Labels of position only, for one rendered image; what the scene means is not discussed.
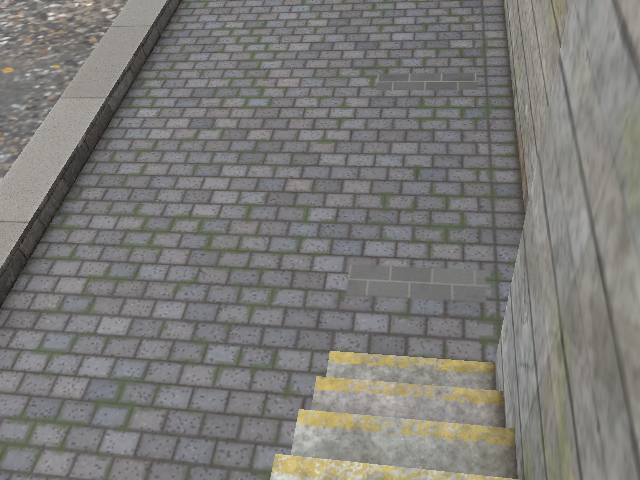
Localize stairs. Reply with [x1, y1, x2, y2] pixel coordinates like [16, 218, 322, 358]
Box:
[270, 351, 521, 480]

